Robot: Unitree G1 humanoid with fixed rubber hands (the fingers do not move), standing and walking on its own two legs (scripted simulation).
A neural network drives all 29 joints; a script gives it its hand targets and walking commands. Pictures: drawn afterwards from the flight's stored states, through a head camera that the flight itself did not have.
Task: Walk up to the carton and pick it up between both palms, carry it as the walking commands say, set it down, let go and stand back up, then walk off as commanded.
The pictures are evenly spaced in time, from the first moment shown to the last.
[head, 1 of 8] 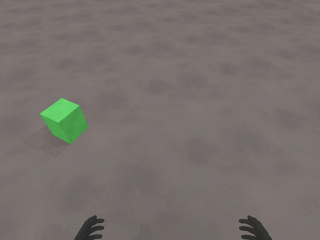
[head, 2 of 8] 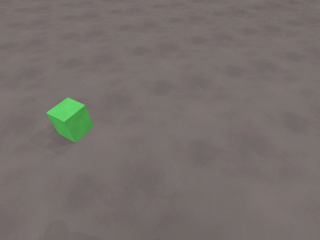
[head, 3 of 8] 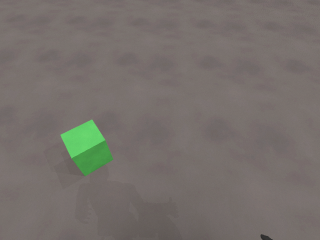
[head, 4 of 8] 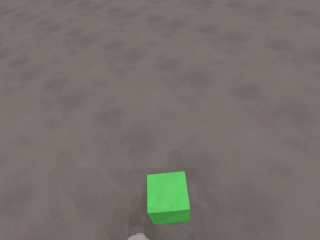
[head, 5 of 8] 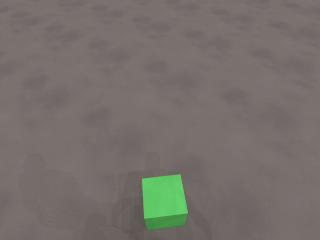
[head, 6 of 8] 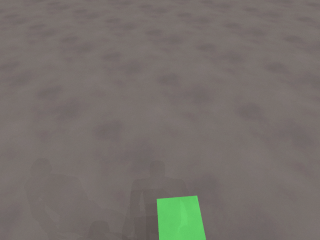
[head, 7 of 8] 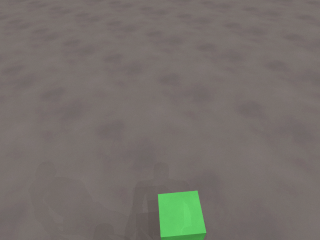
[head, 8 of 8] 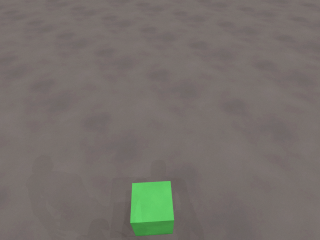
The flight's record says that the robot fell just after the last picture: no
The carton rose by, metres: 0.00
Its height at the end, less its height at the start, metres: +0.00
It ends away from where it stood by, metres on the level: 0.00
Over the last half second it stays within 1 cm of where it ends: yes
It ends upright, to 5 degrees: yes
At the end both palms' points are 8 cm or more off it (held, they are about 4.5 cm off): yes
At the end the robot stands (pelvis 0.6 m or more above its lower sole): yes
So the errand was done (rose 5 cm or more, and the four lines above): no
